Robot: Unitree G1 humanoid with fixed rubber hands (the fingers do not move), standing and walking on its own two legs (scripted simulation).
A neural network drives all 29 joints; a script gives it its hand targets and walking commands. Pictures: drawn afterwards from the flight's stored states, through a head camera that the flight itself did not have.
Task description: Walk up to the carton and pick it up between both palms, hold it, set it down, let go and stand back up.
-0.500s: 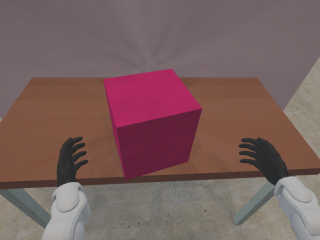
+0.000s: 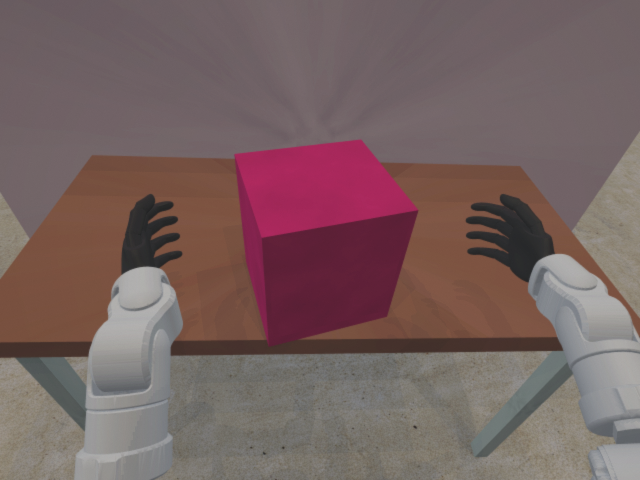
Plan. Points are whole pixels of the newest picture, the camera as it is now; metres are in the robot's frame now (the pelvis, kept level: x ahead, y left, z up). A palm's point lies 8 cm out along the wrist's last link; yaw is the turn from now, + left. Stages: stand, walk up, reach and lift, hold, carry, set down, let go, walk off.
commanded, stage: reach and lift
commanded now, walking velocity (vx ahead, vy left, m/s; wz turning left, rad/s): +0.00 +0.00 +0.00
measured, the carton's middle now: (315, 241) +0.46 +0.03 +0.05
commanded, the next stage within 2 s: none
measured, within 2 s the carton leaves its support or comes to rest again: neither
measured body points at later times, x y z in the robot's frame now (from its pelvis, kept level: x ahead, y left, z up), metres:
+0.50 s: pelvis +0.02 -0.01 +0.00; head -0.01 +0.00 +0.45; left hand +0.33 +0.23 +0.19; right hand +0.43 -0.20 +0.19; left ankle +0.06 +0.11 -0.74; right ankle +0.00 -0.08 -0.74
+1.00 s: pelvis +0.02 -0.01 +0.00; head +0.01 -0.02 +0.45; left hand +0.37 +0.23 +0.22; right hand +0.48 -0.18 +0.21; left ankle +0.06 +0.11 -0.74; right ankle +0.00 -0.08 -0.74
